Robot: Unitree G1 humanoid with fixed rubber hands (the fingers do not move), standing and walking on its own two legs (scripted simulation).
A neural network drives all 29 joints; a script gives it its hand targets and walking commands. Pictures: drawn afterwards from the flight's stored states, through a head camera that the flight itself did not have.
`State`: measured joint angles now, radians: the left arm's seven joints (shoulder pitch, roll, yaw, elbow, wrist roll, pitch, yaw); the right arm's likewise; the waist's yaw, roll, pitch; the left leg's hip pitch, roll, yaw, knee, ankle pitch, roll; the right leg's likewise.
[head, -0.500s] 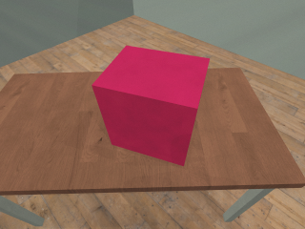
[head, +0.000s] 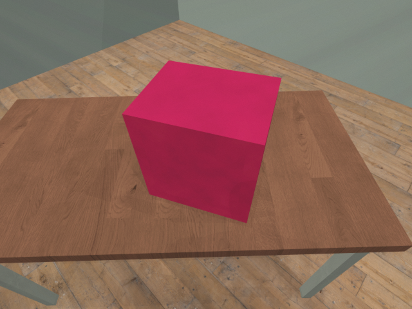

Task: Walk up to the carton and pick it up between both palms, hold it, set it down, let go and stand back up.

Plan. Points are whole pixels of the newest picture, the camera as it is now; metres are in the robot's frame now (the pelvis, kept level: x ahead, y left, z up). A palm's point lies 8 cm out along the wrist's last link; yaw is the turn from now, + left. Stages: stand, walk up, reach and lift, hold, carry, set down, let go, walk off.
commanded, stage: stand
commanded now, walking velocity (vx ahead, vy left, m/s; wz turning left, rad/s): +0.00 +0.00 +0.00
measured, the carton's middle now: (208, 142) +0.49 +0.02 +0.03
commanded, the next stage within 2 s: none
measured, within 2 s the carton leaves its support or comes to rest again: neither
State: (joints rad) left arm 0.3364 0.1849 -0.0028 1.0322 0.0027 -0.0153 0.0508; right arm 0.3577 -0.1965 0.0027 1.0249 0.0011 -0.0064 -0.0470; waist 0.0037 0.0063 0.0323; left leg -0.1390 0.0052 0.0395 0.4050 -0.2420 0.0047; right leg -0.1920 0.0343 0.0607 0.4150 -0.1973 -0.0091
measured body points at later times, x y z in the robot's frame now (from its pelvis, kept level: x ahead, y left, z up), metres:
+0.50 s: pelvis +0.00 +0.00 +0.00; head +0.01 -0.01 +0.45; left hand +0.00 +0.24 -0.15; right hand -0.01 -0.24 -0.15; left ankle -0.01 +0.11 -0.74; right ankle +0.02 -0.11 -0.74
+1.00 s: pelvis +0.00 +0.00 +0.00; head +0.01 -0.01 +0.45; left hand +0.00 +0.24 -0.15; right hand -0.01 -0.24 -0.15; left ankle -0.01 +0.11 -0.74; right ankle +0.02 -0.11 -0.74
